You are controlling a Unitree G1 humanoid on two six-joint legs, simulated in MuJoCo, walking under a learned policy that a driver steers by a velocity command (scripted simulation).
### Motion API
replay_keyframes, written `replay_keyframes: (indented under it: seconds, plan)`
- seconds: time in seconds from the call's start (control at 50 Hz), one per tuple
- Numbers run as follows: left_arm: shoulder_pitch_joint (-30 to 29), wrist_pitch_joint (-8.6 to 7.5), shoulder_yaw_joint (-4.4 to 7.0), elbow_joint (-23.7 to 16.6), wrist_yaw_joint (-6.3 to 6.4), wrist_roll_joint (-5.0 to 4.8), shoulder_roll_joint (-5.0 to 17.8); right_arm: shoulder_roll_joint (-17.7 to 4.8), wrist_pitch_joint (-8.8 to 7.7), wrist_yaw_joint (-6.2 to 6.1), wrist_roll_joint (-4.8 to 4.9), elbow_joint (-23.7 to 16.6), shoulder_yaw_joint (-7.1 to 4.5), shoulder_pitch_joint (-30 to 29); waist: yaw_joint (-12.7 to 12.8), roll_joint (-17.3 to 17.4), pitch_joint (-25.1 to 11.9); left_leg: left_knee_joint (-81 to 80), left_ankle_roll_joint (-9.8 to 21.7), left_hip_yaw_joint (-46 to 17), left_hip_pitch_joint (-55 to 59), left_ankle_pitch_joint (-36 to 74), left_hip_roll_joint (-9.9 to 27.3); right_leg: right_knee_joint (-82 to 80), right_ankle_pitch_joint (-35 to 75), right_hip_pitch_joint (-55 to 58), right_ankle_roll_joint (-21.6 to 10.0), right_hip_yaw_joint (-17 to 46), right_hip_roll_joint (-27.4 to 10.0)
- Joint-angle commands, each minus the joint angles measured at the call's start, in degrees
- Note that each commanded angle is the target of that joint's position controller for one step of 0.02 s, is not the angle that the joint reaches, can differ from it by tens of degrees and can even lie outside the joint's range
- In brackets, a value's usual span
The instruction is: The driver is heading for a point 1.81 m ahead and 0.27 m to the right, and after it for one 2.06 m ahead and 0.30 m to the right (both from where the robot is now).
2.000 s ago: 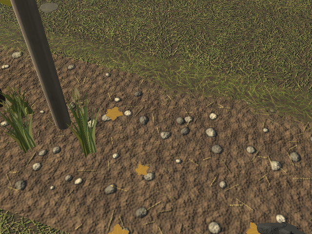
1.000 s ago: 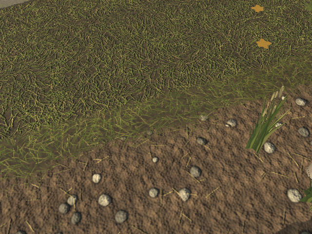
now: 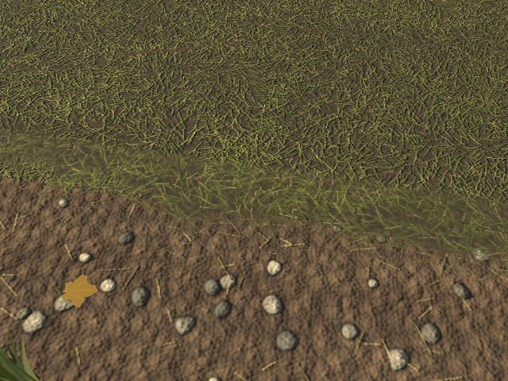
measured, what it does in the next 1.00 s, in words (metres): steps on the spot: right foot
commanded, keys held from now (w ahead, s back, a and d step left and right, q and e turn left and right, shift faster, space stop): no key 1.00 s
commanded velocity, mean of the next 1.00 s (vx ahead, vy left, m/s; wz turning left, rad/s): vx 0.00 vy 0.00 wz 0.10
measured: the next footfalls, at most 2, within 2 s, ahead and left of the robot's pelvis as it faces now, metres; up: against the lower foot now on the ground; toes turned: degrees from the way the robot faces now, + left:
right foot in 0.40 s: +0.03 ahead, -0.11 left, +0.00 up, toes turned +4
right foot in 1.88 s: +0.43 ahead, -0.02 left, +0.00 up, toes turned +0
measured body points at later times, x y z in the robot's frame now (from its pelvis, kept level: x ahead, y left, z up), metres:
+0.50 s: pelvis +0.00 +0.00 +0.02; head +0.01 +0.00 +0.47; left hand +0.05 +0.26 -0.12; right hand +0.10 -0.24 -0.13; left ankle -0.02 +0.09 -0.73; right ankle -0.01 -0.11 -0.73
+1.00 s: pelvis +0.00 -0.02 +0.02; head +0.00 -0.02 +0.47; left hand +0.00 +0.22 -0.14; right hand +0.01 -0.25 -0.14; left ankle -0.01 +0.09 -0.73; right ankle +0.00 -0.11 -0.73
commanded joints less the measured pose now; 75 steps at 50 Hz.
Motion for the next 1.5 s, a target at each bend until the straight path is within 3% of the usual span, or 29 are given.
replay_keyframes:
  seconds: [0.02,0.04,0.06,0.08,0.1,0.14,0.26,0.34,0.38,0.4,0.42,0.44,0.46,0.54,0.6,0.78,1.14,1.16,1.22,1.26,1.28,1.32,1.38,1.42,1.44,1.46,1.48,1.5]
  plan:
    - [-2.0,0.98,0.41,-5.5,0.96,0.21,3.9,-14.2,-1.74,-1.32,0.38,-1.3,-3.51,10.1,-5.8,11.5,-8.3,-11.9,15.5,-26.2,10.3,37.3,25.4,20.2,-13.5,-13.5,1.0,7.9,2.5]
    - [-1.8,1.36,0.69,-4.6,0.65,-0.70,4.2,-9.9,-1.75,-1.60,0.37,-1.4,-2.02,6.2,-3.1,9.4,-4.9,-12.5,14.4,-20.6,7.8,33.9,21.1,21.6,-9.2,-13.3,0.8,9.1,2.0]
    - [-0.8,1.19,0.86,-3.3,0.27,-1.06,4.6,-7.1,-1.54,-1.94,0.09,-2.0,-1.06,1.4,-1.1,8.9,-2.7,-13.4,11.4,-16.3,5.7,30.0,16.9,19.7,-4.6,-12.4,0.8,9.5,1.5]
    - [0.1,1.11,1.24,-2.5,-0.04,-0.44,5.5,-6.6,-1.61,-2.39,0.19,-2.3,-0.72,-0.5,-0.4,10.5,-2.5,-13.3,9.7,-14.1,6.5,31.7,14.3,19.1,-1.5,-12.1,1.0,8.9,1.9]
    - [1.8,1.16,1.32,-1.3,-0.36,0.14,5.7,-6.1,-1.77,-2.65,0.27,-2.0,-0.41,-0.3,-0.3,10.7,-4.1,-12.7,9.4,-12.2,7.5,36.0,13.0,19.6,0.2,-10.5,1.4,8.3,2.5]
    - [2.8,1.42,0.99,-0.3,-0.76,-0.14,4.4,-5.9,-2.18,-2.64,0.31,-1.1,-0.01,1.0,-0.3,8.4,-6.0,-12.3,9.3,-11.0,8.5,37.3,12.9,18.2,1.5,-8.4,1.9,8.3,3.1]
    - [0.1,2.02,0.03,0.7,0.02,-0.36,2.1,-6.4,-2.58,-2.81,-0.51,2.1,0.64,3.3,-2.4,9.6,-3.3,-12.9,9.7,-13.5,6.2,25.3,13.3,3.5,0.1,-3.4,1.3,8.1,3.8]
    - [1.9,1.30,-0.40,2.9,1.05,-0.85,1.3,-6.0,-2.83,-3.07,-0.47,3.8,1.12,2.1,-1.3,8.5,-4.0,-11.2,9.2,-15.7,4.0,24.4,13.3,-7.7,2.8,3.6,0.0,7.8,4.7]
    - [4.2,0.15,-0.91,4.6,1.44,-0.16,0.9,-4.7,-3.13,-3.26,0.15,4.7,1.76,1.4,0.7,5.1,-4.9,-9.8,5.4,-15.4,-0.2,20.9,11.8,-20.9,17.5,13.5,-0.8,10.6,2.1]
    - [4.8,-0.71,-0.80,5.0,1.66,0.54,3.1,-3.3,-3.54,-3.12,0.17,5.0,2.24,3.0,-0.5,1.7,-6.4,-8.4,3.1,-13.8,-2.7,16.4,9.4,-21.8,23.7,18.2,-1.7,16.4,-3.4]
    - [0.5,-1.01,-0.44,5.3,1.21,-0.35,5.7,-2.9,-3.20,-2.91,0.56,6.4,2.01,6.3,-4.5,-3.9,-3.9,-11.9,2.1,-9.9,0.2,7.8,4.3,-19.3,26.6,11.2,-4.0,18.1,-5.1]
    - [-1.0,-1.35,-0.99,5.3,0.51,-0.63,3.1,-3.9,-2.92,-3.14,-0.11,8.1,1.98,5.8,-3.1,-2.7,-3.8,-13.0,1.6,-9.7,4.6,7.5,4.4,-19.3,23.4,8.4,-4.0,17.2,-4.4]
    - [-0.6,-1.65,-1.34,5.9,0.19,-0.62,1.8,-4.8,-2.87,-3.26,-0.08,9.0,1.64,5.0,-2.0,-1.6,-2.5,-12.8,1.6,-10.1,4.8,9.1,4.9,-19.6,21.1,7.8,-2.9,15.3,-2.5]
    - [1.5,-1.84,-1.57,9.2,0.88,-0.79,1.6,-3.7,-3.19,-3.19,0.13,11.7,1.83,5.5,-1.6,-1.2,-2.5,-12.5,1.5,-10.1,4.3,12.5,5.8,-20.3,20.4,9.5,-2.4,14.3,-1.1]
    - [1.2,-1.83,-1.82,10.5,0.94,-0.70,1.0,-2.9,-3.23,-3.47,0.18,14.0,2.09,5.9,-1.4,1.1,-2.0,-13.2,1.0,-9.9,3.7,11.1,5.6,-20.6,18.7,9.5,-2.8,14.4,-1.2]
    - [1.8,-1.97,-2.54,14.5,1.06,-0.70,-0.2,-2.0,-3.24,-3.89,0.18,18.6,2.82,7.9,-1.6,2.3,-1.4,-13.1,0.5,-9.5,3.5,10.8,6.0,-21.0,17.1,8.3,-3.2,14.5,-0.6]
    - [5.5,-2.11,-3.48,18.9,1.41,-0.73,-3.2,1.1,-3.37,-4.40,0.20,22.9,3.67,11.2,-1.6,2.1,-0.5,-11.8,0.3,-8.8,2.7,10.4,6.4,-20.7,16.5,6.6,-3.4,14.4,0.2]
    - [6.1,-2.07,-3.52,19.1,1.39,-0.67,-3.4,1.5,-3.36,-4.40,0.12,23.1,3.77,11.7,-1.5,2.0,-1.7,-12.0,0.4,-8.5,3.0,6.5,5.9,-21.3,11.5,6.9,-3.5,14.4,0.7]
    - [7.4,-1.24,-2.01,18.7,1.21,-0.51,-0.4,0.6,-2.96,-4.08,-0.46,22.1,2.96,11.5,-0.9,-0.6,1.2,-6.0,2.2,-5.9,-3.2,-13.8,1.8,-21.9,-14.2,3.6,-6.6,17.5,1.2]
    - [11.2,-0.97,-1.22,19.2,1.00,-0.38,0.2,2.6,-3.22,-3.40,-1.28,20.1,3.15,9.2,0.9,-3.9,5.2,1.6,2.5,-3.4,-11.6,-15.9,0.1,-26.3,-25.2,4.0,-10.4,26.1,-4.1]
    - [12.9,-1.07,-0.68,19.6,1.05,-0.25,0.8,4.0,-3.75,-3.07,-1.70,19.1,3.40,8.4,1.2,-6.0,5.7,6.8,2.2,-0.4,-13.8,-11.5,0.1,-29.2,-27.0,5.1,-12.7,31.4,-8.4]
    - [12.7,-1.77,-0.12,19.1,0.84,0.14,0.9,2.8,-5.01,-2.54,-1.67,17.3,2.97,6.3,1.1,-4.4,5.7,12.7,2.0,-0.4,-15.2,-8.9,2.9,-31.7,-21.5,4.3,-14.8,34.8,-12.0]
    - [8.8,-2.85,0.50,17.6,0.50,-0.22,1.4,3.2,-6.49,-1.65,-0.81,16.5,2.53,8.9,-2.0,-3.9,4.2,6.4,2.5,0.6,-8.2,-8.4,3.3,-29.4,-14.1,0.9,-12.8,27.6,-8.9]
    - [5.0,-3.05,0.57,16.1,0.30,-0.80,0.4,4.3,-7.01,-1.94,-0.19,19.7,2.14,17.5,-6.2,-1.8,3.7,-4.9,2.7,3.7,9.1,-1.4,-0.4,-22.9,-11.9,-9.3,-10.2,20.3,-3.3]
    - [3.6,-3.54,0.21,15.0,0.19,-0.46,-1.2,2.7,-7.23,-2.38,-0.47,21.2,1.49,22.5,-7.8,2.5,3.0,-8.6,2.9,-1.2,17.2,-3.4,2.2,-15.1,-9.7,-15.5,-8.7,16.5,-0.3]
    - [2.4,-4.26,-1.14,13.1,-0.39,-0.72,-6.0,-2.5,-7.65,-2.96,-1.11,21.9,0.25,29.5,-10.0,15.9,-0.3,-19.9,5.7,-23.5,23.4,-19.4,16.5,3.9,-6.7,-22.8,-5.9,7.3,6.7]
    - [1.3,-4.52,-0.65,11.4,-0.76,0.52,-3.8,-5.9,-7.04,-2.85,-0.64,23.4,-0.78,33.2,-9.6,17.8,1.6,-24.7,10.2,-37.8,20.9,-28.0,24.4,15.7,-9.4,-29.4,-5.9,5.4,8.0]
    - [-0.1,-4.74,-0.20,11.1,-1.35,1.54,-1.7,-3.1,-6.91,-2.81,-0.82,21.8,-0.23,27.5,-6.3,9.4,6.0,-24.2,10.9,-35.8,15.5,-27.6,23.7,22.3,-4.3,-30.4,-6.3,8.4,4.1]
Keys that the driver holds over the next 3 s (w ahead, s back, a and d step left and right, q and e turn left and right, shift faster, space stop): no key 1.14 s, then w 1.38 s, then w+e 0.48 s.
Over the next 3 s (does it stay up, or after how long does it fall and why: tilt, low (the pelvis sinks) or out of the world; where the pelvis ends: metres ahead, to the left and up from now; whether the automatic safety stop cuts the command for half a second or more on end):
stays up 0.88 0.06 -0.01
